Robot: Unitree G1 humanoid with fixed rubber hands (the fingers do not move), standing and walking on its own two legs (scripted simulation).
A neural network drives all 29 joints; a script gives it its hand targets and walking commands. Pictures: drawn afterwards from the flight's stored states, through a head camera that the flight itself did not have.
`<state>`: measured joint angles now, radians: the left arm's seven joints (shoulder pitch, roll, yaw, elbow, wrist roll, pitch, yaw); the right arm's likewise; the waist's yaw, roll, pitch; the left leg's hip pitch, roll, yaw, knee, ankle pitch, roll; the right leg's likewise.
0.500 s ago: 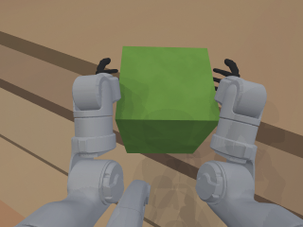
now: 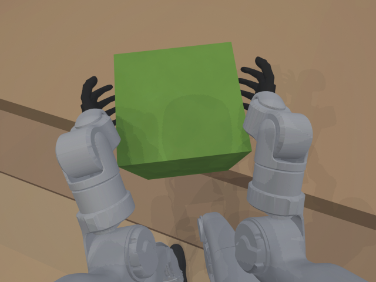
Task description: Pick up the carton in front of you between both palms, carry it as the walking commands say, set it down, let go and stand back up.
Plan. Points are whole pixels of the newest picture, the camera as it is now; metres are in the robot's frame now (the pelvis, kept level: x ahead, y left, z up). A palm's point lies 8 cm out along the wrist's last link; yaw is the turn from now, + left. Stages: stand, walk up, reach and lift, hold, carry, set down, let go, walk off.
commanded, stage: carry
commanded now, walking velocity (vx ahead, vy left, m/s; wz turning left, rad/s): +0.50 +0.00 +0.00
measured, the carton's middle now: (181, 123) +0.41 -0.03 +0.03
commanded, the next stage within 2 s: none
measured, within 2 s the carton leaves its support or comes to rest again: neither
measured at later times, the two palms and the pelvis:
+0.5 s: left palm out of the picture +0.66 +0.17 +0.34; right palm out of the picture +0.72 -0.10 +0.34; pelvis +0.33 -0.03 +0.16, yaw +2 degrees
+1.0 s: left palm out of the picture +1.05 +0.15 +0.43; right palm out of the picture +1.01 -0.13 +0.44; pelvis +0.67 +0.06 +0.31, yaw -1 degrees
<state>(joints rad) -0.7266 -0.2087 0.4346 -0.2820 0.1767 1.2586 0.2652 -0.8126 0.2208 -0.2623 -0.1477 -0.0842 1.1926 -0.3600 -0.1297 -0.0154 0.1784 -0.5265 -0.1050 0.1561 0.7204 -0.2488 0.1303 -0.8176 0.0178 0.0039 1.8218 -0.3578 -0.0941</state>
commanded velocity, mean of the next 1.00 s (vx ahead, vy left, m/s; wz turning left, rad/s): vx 0.50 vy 0.00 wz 0.00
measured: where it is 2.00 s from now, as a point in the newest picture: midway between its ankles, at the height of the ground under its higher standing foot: (158, 42)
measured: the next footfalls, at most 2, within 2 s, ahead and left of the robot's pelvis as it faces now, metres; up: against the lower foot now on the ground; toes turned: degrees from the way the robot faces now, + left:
right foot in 0.24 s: +0.36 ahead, -0.08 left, +0.16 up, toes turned -4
left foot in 0.78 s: +0.80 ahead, +0.12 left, +0.32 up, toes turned +6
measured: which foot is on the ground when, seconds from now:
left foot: down 0.00-0.32, up 0.34-0.76, down 0.78-1.00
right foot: up 0.00-0.22, down 0.24-0.80, up 0.82-1.00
